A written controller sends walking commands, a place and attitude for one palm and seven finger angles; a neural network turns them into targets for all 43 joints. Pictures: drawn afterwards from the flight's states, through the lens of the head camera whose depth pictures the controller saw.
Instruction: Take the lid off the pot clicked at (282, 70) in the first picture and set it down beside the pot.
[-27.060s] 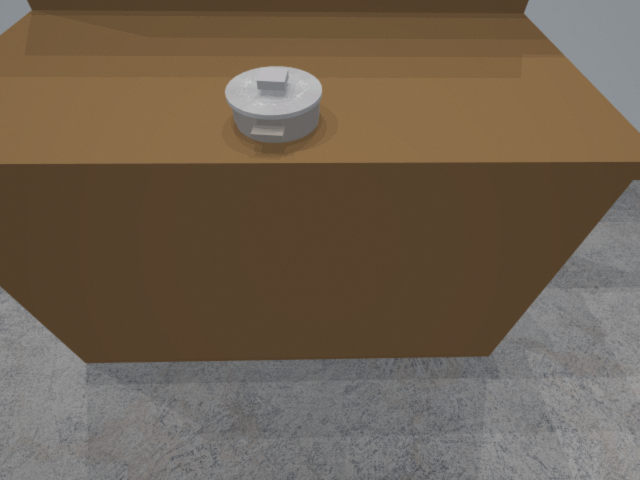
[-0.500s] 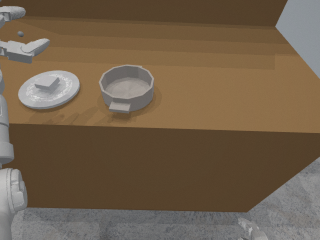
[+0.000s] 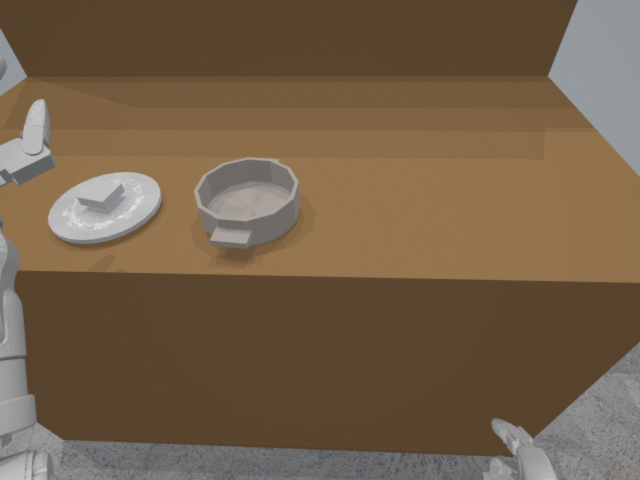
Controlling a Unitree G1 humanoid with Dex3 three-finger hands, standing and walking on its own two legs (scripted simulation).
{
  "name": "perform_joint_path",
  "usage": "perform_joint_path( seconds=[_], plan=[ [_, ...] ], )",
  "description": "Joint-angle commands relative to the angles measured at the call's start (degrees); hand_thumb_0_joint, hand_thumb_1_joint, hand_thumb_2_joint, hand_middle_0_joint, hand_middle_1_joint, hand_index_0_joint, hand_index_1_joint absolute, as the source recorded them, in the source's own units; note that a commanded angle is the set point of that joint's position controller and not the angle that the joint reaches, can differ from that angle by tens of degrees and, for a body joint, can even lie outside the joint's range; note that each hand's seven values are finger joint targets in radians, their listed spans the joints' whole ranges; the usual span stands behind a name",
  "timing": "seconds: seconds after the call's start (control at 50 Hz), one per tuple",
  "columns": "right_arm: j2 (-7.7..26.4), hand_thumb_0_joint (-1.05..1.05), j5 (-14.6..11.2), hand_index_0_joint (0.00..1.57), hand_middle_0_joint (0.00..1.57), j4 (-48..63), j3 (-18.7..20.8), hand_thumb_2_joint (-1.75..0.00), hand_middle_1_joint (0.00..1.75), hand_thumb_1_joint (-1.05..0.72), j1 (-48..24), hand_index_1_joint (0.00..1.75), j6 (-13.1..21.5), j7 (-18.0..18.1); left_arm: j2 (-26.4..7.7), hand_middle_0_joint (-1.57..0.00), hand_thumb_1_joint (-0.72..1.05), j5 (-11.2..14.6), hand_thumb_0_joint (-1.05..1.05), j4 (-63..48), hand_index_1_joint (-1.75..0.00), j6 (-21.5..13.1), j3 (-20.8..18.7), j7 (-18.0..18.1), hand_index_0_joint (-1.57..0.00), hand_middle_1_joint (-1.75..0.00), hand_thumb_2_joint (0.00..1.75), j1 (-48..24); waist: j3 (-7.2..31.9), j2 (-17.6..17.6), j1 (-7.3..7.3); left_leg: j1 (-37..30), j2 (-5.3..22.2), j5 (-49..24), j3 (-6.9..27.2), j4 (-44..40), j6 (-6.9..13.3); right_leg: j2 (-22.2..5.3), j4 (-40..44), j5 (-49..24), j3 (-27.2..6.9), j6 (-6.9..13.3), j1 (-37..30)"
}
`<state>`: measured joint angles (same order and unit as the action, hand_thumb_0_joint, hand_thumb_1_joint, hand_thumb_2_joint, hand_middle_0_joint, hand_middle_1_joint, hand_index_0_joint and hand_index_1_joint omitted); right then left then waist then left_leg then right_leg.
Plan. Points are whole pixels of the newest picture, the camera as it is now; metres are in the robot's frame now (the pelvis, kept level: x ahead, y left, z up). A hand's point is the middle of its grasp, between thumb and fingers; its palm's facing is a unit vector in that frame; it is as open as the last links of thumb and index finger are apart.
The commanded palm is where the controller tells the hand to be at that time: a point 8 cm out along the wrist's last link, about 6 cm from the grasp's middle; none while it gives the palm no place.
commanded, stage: draw the hand back to the body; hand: left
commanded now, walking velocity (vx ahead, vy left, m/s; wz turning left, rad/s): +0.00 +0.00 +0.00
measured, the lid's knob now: (101, 194) +0.48 +0.39 +0.10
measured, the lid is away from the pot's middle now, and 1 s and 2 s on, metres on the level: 0.23 0.23 0.23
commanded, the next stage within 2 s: step back with the hand held close in 1.04 s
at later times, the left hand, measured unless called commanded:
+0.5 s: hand out of the picture +0.23 +0.27 +0.30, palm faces +0.53 -0.82 -0.22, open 7.4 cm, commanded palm +0.17 +0.31 +0.29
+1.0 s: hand out of the picture +0.14 +0.26 +0.29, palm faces +0.51 -0.80 -0.30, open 7.4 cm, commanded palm +0.10 +0.30 +0.29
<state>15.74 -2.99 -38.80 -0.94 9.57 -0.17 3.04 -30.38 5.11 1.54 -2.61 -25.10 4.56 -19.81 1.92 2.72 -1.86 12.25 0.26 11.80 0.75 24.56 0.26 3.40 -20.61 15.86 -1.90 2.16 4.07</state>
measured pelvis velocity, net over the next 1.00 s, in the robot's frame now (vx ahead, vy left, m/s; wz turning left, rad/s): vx -0.03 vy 0.02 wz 0.01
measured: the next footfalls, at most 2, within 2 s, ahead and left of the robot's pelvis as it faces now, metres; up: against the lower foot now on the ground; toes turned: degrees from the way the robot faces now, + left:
none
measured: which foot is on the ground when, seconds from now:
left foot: down 0.00-1.00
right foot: down 0.00-1.00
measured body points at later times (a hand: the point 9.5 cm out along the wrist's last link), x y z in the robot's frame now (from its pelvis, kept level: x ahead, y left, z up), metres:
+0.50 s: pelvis -0.01 +0.01 +0.00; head -0.04 +0.00 +0.45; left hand +0.19 +0.32 +0.31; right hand +0.18 -0.21 -0.08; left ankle +0.01 +0.12 -0.74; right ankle -0.05 -0.10 -0.74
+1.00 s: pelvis -0.03 +0.02 +0.00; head -0.06 +0.01 +0.45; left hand +0.11 +0.30 +0.30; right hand +0.17 -0.19 -0.07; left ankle +0.01 +0.12 -0.74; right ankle -0.05 -0.10 -0.74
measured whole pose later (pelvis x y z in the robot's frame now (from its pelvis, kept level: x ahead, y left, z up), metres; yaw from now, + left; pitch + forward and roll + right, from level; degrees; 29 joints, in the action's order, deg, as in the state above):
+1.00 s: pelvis -0.03 +0.02 +0.00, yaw +1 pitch -5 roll -1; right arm 11.5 -0.2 -40.2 -1.2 8.3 6.5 2.4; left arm -24.0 7.8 -37.8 -9.2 -26.9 3.9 15.7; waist -0.4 2.3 -4.7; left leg 8.4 -0.6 8.7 0.8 22.5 1.5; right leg 2.4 -17.4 12.4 -1.6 0.7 -0.5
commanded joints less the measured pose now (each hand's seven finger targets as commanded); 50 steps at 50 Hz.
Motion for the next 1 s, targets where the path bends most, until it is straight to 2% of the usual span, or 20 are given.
perform_joint_path(
  seconds=[0.0, 0.08, 0.12, 0.18, 0.26, 0.28, 0.3, 0.32, 0.42, 0.46, 0.52, 0.58, 0.62, 0.66, 0.7, 0.74, 0.8, 0.86, 0.92, 0.98],
  plan=[
    [6.2, 0.0, 0.3, 0.2, 0.2, 8.3, 1.8, -0.9, 0.3, -0.9, -7.8, 0.3, 3.0, 0.7, -18.8, -0.25, 0.69, 0.5, 0.0, -12.5, -0.36, -2.7, -8.1, 1.0, -0.25, -0.36, 0.9, -15.3, 12.2, -2.0, -0.56, -9.6, -0.4, -14.5, -3.3, -0.5, 2.9, -2.1, 1.5, -26.4, 1.5, -2.6, 0.7],
    [5.1, 0.0, 0.3, 0.2, 0.2, 8.9, 1.6, -0.9, 0.3, -0.9, -9.1, 0.3, 3.9, 0.2, -14.0, -0.23, 0.8, 1.0, 0.0, -20.8, -0.33, -3.4, -5.5, 0.6, -0.23, -0.33, 0.9, -11.6, 13.1, 2.6, -0.7, -12.1, -0.2, -17.2, -3.7, -0.4, 2.7, -2.0, 1.6, -27.2, 1.6, -2.3, 0.7],
    [5.1, 0.0, 0.4, 0.2, 0.2, 8.3, 1.5, -0.9, 0.3, -0.9, -9.1, 0.3, 4.3, 0.2, -12.7, -0.21, 0.85, 1.0, 0.0, -20.8, -0.32, -3.3, -4.5, 0.7, -0.21, -0.32, 0.9, -11.1, 10.7, 2.1, -0.25, -12.2, -0.1, -16.2, -3.7, -0.5, 2.7, -1.5, 2.4, -24.7, 1.7, -2.0, 2.5],
    [5.1, 0.0, 0.6, 0.2, 0.2, 8.1, 1.5, -0.9, 0.3, -0.9, -9.4, 0.3, 4.4, 0.4, -14.0, -0.2, 0.9, 1.3, 0.0, -20.9, -0.3, -3.0, -6.5, 1.1, -0.2, -0.3, 0.9, -9.7, 8.8, -1.2, -0.57, -11.3, -0.1, -13.7, -3.3, -1.5, 2.8, -1.2, 3.3, -21.1, 2.0, -1.8, 2.9],
    [4.4, 0.0, 1.0, 0.2, 0.2, 8.4, 1.2, -0.9, 0.3, -0.9, -10.1, 0.3, 4.9, 0.4, -12.0, -0.2, 0.9, 1.9, 0.0, -23.7, -0.3, -3.4, -6.7, 0.9, -0.2, -0.3, 0.9, -3.6, 8.2, -0.6, -1.25, -11.5, 0.0, -12.9, -3.2, -2.2, 2.7, -1.3, 3.7, -19.2, 2.2, -1.6, 2.3],
    [4.1, 0.0, 0.8, 0.2, 0.2, 8.5, 1.2, -0.9, 0.3, -0.9, -10.8, 0.3, 5.1, 0.3, -10.2, -0.2, 0.9, 1.9, 0.0, -26.3, -0.3, -3.6, -5.0, 0.6, -0.2, -0.3, 0.9, -3.2, 8.2, 1.5, -1.1, -12.2, 0.0, -12.9, -3.5, -2.3, 2.6, -1.3, 3.9, -18.9, 2.0, -1.5, 2.5],
    [4.2, 0.0, 0.9, 0.2, 0.2, 8.5, 1.2, -0.9, 0.3, -0.9, -10.5, 0.3, 5.3, 0.3, -10.4, -0.2, 0.9, 2.1, 0.0, -27.2, -0.3, -3.6, -5.6, 0.7, -0.2, -0.3, 0.9, -2.3, 8.8, 0.9, -1.23, -12.4, 0.0, -13.2, -3.2, -2.4, 2.6, -1.2, 3.8, -18.8, 2.2, -1.5, 2.1],
    [4.0, 0.0, 0.8, 0.2, 0.2, 8.5, 1.1, -0.9, 0.3, -0.9, -10.8, 0.3, 5.6, 0.2, -8.4, -0.2, 0.9, 1.8, 0.0, -29.2, -0.3, -4.1, -3.2, 0.5, -0.2, -0.3, 0.9, -3.4, 8.1, 3.0, -0.74, -13.2, 0.1, -12.8, -3.4, -2.6, 2.5, -1.1, 4.3, -17.2, 2.2, -1.2, 3.1],
    [3.9, 0.0, 1.4, 0.2, 0.2, 8.2, 1.3, -0.9, 0.3, -0.9, -11.0, 0.3, 6.5, 0.5, -12.3, -0.2, 0.9, 2.2, 0.0, -32.9, -0.3, -5.1, -9.0, 1.3, -0.2, -0.3, 0.9, 1.9, 8.0, 0.3, -1.72, -12.7, 0.3, -11.4, -2.9, -3.4, 2.5, -0.9, 4.9, -14.9, 2.4, -1.1, 2.0],
    [3.2, 0.0, 1.5, 0.2, 0.2, 8.5, 1.3, -0.9, 0.3, -0.9, -11.2, 0.3, 7.0, 0.4, -9.6, -0.2, 0.9, 2.3, 0.0, -36.2, -0.3, -5.8, -7.5, 1.0, -0.2, -0.3, 0.9, 5.1, 8.8, 3.2, -1.9, -13.1, 0.3, -12.8, -3.0, -3.5, 2.1, -1.1, 4.6, -15.7, 2.6, -0.8, 1.3],
    [3.1, 0.0, 1.5, 0.2, 0.2, 8.1, 1.4, -0.9, 0.3, -0.9, -10.9, 0.3, 7.6, -0.1, -6.3, -0.2, 0.9, 2.3, 0.0, -37.2, -0.3, -6.1, -5.3, 0.8, -0.2, -0.3, 0.9, 9.3, 6.8, 2.7, -1.4, -13.2, 0.8, -12.7, -2.9, -3.9, 1.8, -0.8, 5.2, -14.7, 2.9, -0.8, 2.8],
    [3.3, 0.0, 1.8, 0.2, 0.2, 7.8, 1.5, -0.9, 0.3, -0.9, -10.7, 0.3, 7.7, 0.2, -8.5, -0.2, 0.9, 2.8, 0.0, -36.2, -0.3, -6.0, -8.5, 1.0, -0.2, -0.3, 0.9, 12.0, 4.6, -0.1, -1.75, -11.7, 0.8, -9.7, -2.6, -4.5, 2.0, -0.9, 6.1, -12.2, 2.9, -0.9, 3.2],
    [3.1, 0.0, 1.8, 0.2, 0.2, 8.0, 1.6, -0.9, 0.3, -0.9, -11.0, 0.3, 8.1, 0.1, -8.3, -0.2, 0.9, 2.8, 0.0, -38.8, -0.3, -6.8, -8.9, 0.8, -0.2, -0.3, 0.9, 14.0, 5.0, 0.5, -1.83, -12.4, 0.9, -9.9, -2.7, -4.5, 2.0, -1.0, 6.2, -12.1, 2.9, -0.9, 2.9],
    [2.6, 0.0, 1.9, 0.2, 0.2, 8.3, 1.6, -0.9, 0.3, -0.9, -11.3, 0.3, 8.6, 0.0, -5.9, -0.2, 0.9, 2.7, 0.0, -42.4, -0.3, -7.4, -6.6, 0.5, -0.2, -0.3, 0.9, 16.5, 5.1, 2.4, -1.92, -12.5, 1.0, -9.6, -2.6, -4.9, 1.7, -1.1, 6.2, -10.9, 3.1, -0.7, 3.0],
    [2.6, 0.0, 2.1, 0.2, 0.2, 8.2, 1.5, -0.9, 0.3, -0.9, -11.1, 0.3, 8.9, -0.2, -5.0, -0.2, 0.9, 2.8, 0.0, -43.4, -0.3, -7.6, -5.9, 0.4, -0.2, -0.3, 0.9, 19.1, 4.1, 1.8, -1.82, -12.4, 1.0, -8.9, -2.3, -5.1, 1.6, -1.1, 6.6, -10.1, 3.2, -0.7, 3.6],
    [2.8, 0.0, 2.2, 0.2, 0.2, 8.2, 1.8, -0.9, 0.3, -0.9, -10.9, 0.3, 9.3, -0.2, -6.3, -0.2, 0.9, 2.8, 0.0, -45.3, -0.3, -8.1, -7.5, 0.6, -0.2, -0.3, 0.9, 20.8, 3.9, 1.7, -1.93, -12.2, 1.2, -8.2, -2.2, -5.3, 1.6, -1.1, 6.8, -9.3, 3.2, -0.7, 3.6],
    [2.3, 0.0, 2.4, 0.2, 0.2, 8.1, 1.7, -0.9, 0.3, -0.9, -11.1, 0.3, 9.6, -0.2, -6.1, -0.2, 0.9, 2.9, 0.0, -46.8, -0.3, -8.6, -8.3, 0.5, -0.2, -0.3, 0.9, 23.8, 2.5, 0.8, -2.11, -11.5, 1.1, -6.7, -2.1, -5.4, 1.5, -1.2, 7.3, -7.7, 3.3, -0.7, 3.9],
    [2.0, 0.0, 2.5, 0.2, 0.2, 8.4, 1.7, -0.9, 0.3, -0.9, -11.0, 0.3, 9.8, -0.3, -5.2, -0.2, 0.9, 3.0, 0.0, -48.3, -0.3, -9.0, -8.3, 0.3, -0.2, -0.3, 0.9, 28.1, 1.6, 2.1, -2.34, -11.0, 1.3, -5.1, -1.7, -5.7, 1.2, -1.4, 7.6, -6.0, 3.3, -0.5, 4.1],
    [2.0, 0.0, 2.4, 0.2, 0.2, 7.8, 1.6, -0.9, 0.3, -0.9, -10.8, 0.3, 10.0, -0.3, -4.2, -0.2, 0.9, 2.6, 0.0, -49.5, -0.3, -9.3, -6.8, 0.3, -0.2, -0.3, 0.9, 25.2, 1.2, 2.3, -1.42, -11.7, 1.3, -4.7, -1.6, -5.7, 1.3, -1.3, 7.9, -5.5, 3.2, -0.6, 4.6],
    [2.0, 0.0, 2.6, 0.2, 0.2, 7.4, 1.7, -0.9, 0.3, -0.9, -10.8, 0.3, 10.1, 0.1, -4.2, -0.2, 0.9, 2.6, 0.0, -46.8, -0.3, -9.2, -7.2, 0.7, -0.2, -0.3, 0.9, 24.8, -0.7, 1.9, -1.56, -11.1, 1.4, -2.1, -1.3, -6.0, 1.3, -1.4, 8.4, -3.1, 3.2, -0.6, 6.0]
  ],
)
